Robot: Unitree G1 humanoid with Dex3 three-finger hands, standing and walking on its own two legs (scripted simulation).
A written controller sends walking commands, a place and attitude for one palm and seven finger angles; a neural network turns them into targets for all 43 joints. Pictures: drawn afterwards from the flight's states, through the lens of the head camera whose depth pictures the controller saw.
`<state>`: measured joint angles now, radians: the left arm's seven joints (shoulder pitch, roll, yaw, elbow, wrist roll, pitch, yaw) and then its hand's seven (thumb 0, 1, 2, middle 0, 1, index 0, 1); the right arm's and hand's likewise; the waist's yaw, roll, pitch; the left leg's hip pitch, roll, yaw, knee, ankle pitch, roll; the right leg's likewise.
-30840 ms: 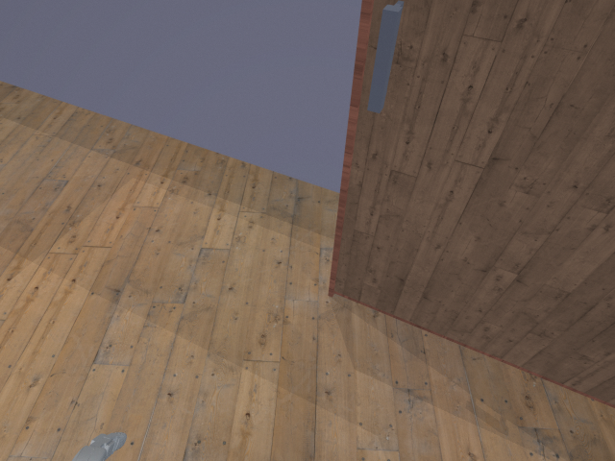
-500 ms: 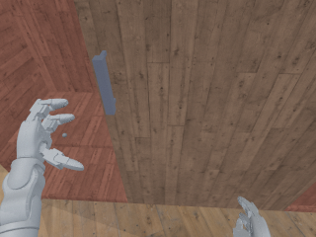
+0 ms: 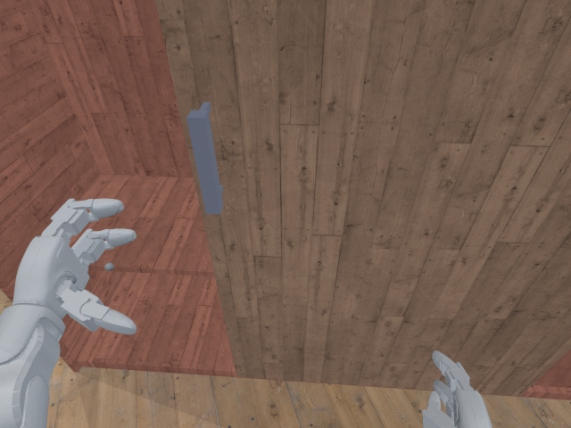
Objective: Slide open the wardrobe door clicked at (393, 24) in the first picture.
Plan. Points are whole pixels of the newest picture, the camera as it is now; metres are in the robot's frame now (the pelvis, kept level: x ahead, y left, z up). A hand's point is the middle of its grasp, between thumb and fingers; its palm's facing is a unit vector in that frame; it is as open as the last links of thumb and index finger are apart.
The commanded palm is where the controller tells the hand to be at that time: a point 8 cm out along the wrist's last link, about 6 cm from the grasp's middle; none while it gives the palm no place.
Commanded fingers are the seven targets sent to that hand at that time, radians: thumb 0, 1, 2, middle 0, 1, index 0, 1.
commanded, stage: draw the hand back to the body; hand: left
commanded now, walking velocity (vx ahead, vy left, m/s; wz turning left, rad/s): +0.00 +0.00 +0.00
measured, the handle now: (210, 159) +0.47 +0.20 +0.17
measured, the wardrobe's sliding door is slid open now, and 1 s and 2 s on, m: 0.58 0.58 0.58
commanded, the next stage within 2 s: step back with the hand held close in 1.08 s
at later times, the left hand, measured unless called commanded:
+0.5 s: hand (79, 264) +0.22 +0.28 +0.18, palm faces +0.47 -0.83 -0.32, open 10.8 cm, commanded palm +0.17 +0.31 +0.18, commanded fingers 0.00 0.57 0.74 -0.21 -0.49 -0.21 -0.49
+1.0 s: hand (78, 275) +0.21 +0.28 +0.17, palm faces +0.48 -0.81 -0.34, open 7.5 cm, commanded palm +0.16 +0.31 +0.19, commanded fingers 0.00 0.90 0.90 -0.20 -0.30 -0.20 -0.30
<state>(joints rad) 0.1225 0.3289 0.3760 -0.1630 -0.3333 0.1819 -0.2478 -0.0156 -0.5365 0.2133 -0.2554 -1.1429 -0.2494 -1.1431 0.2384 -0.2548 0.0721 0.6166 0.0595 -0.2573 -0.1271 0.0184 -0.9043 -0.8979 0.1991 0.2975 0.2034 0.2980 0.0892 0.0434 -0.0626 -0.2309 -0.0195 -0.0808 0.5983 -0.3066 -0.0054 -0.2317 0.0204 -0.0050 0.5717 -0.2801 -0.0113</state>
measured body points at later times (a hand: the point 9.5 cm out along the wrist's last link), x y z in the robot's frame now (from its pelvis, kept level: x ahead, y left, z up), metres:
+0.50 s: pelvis +0.01 +0.01 +0.01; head -0.02 +0.00 +0.46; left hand +0.19 +0.32 +0.19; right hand +0.19 -0.21 -0.07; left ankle +0.01 +0.12 -0.73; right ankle +0.02 -0.11 -0.73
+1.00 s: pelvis +0.03 +0.01 +0.01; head +0.00 -0.01 +0.46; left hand +0.18 +0.32 +0.19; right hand +0.22 -0.20 -0.06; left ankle +0.01 +0.12 -0.73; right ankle +0.02 -0.11 -0.73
